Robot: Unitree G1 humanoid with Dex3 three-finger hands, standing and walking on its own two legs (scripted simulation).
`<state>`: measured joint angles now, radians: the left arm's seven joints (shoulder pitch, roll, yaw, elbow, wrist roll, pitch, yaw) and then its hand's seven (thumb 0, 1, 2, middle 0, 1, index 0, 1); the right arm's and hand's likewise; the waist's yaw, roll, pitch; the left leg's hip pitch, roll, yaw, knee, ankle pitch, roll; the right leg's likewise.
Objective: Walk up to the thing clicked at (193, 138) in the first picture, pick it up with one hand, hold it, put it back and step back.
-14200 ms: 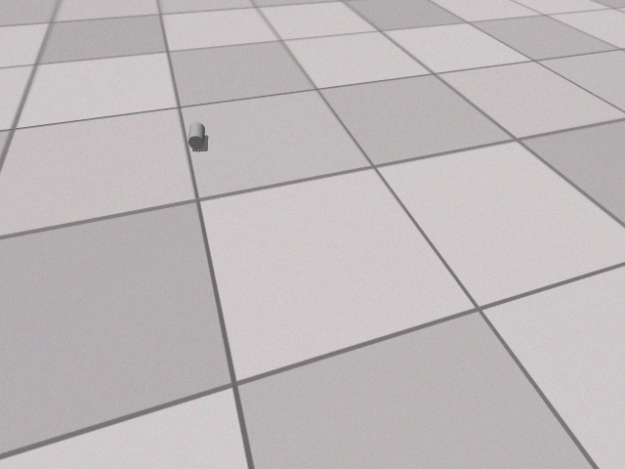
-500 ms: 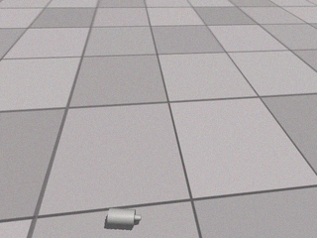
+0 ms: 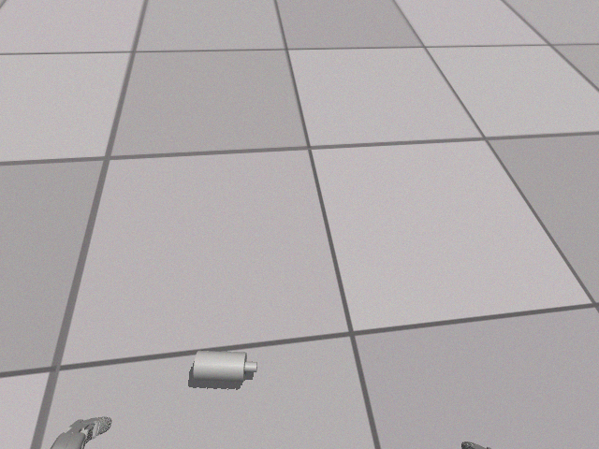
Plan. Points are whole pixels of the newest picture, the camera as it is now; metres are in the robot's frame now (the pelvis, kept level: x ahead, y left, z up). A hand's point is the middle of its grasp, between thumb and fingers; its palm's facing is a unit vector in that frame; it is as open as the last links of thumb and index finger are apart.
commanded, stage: rise first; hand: left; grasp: from above
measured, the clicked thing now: (226, 366) +0.45 +0.18 -0.73
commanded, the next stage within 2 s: none
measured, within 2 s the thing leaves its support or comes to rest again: neither
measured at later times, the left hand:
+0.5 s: hand out of the picture +0.13 +0.26 -0.20, palm faces -0.12 -0.90 -0.41, open 13.7 cm
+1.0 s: hand out of the picture +0.19 +0.27 -0.34, palm faces -0.42 -0.64 -0.65, open 13.8 cm
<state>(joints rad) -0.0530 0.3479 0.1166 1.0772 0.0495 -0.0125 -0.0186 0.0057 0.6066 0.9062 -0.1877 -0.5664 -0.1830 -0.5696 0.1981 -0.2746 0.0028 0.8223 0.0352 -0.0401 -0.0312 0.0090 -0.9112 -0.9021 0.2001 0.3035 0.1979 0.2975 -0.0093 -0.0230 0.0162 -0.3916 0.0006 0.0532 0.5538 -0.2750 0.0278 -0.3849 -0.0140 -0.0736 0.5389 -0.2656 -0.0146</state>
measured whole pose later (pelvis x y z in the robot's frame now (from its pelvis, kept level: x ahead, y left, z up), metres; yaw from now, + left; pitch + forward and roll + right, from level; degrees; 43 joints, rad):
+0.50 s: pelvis -0.01 +0.00 -0.06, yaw +0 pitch +16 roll -2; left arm 0.22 0.34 0.12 0.56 0.17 0.20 -0.02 0.00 -0.48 0.90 -0.17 -1.02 -0.17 -1.01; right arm 0.22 -0.25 -0.01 0.58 0.02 -0.13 -0.05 0.01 -0.92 -0.91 0.20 0.30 0.20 0.30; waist -0.03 0.00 -0.10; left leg -0.83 0.03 0.03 1.06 -0.50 0.03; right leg -0.81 -0.01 -0.09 1.01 -0.48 -0.02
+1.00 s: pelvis -0.05 +0.00 -0.20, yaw -1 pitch +30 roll -1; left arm -0.10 0.44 0.10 0.70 0.53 -0.04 0.03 -0.01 -0.50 0.91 -0.13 -1.07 -0.14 -1.06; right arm 0.12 -0.31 -0.03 0.62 0.01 -0.22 0.01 0.01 -0.91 -0.91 0.20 0.30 0.20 0.30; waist -0.03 0.00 -0.19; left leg -1.51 0.03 0.04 1.64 -0.66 0.04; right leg -1.50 -0.04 -0.08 1.62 -0.65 -0.04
